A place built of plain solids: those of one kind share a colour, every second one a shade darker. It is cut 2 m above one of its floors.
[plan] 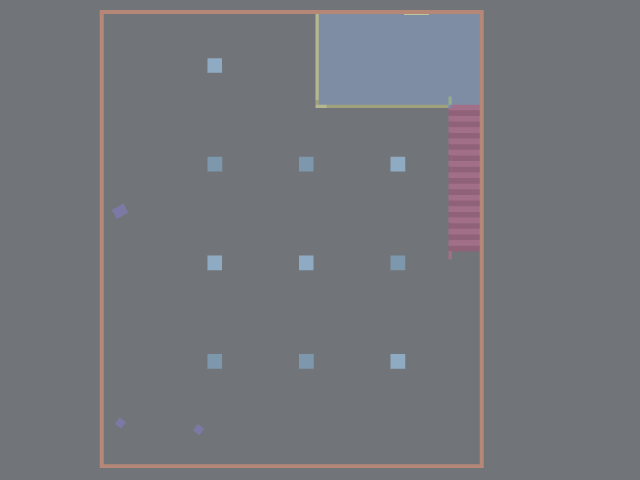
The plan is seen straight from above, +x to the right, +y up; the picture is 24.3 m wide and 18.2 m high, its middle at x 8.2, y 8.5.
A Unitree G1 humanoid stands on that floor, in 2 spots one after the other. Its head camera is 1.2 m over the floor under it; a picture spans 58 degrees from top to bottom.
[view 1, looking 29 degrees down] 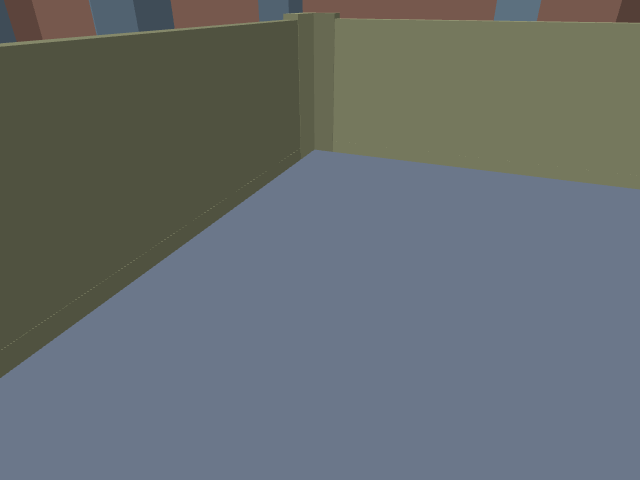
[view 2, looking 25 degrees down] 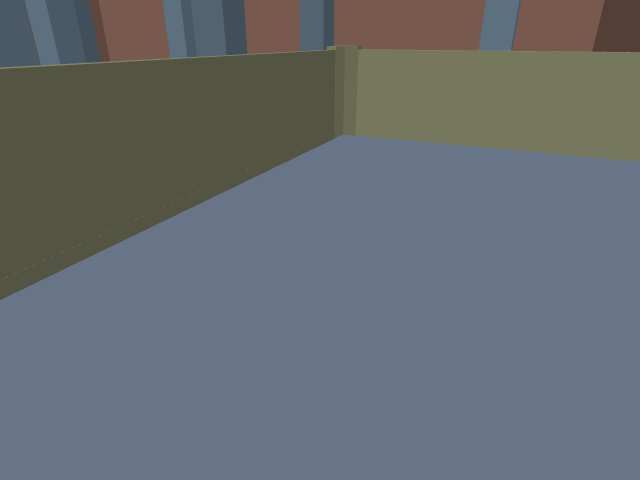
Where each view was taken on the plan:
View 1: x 11.72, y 15.13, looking -158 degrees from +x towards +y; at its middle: gal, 2.48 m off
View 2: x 13.72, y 15.88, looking -155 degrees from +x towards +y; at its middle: gal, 2.84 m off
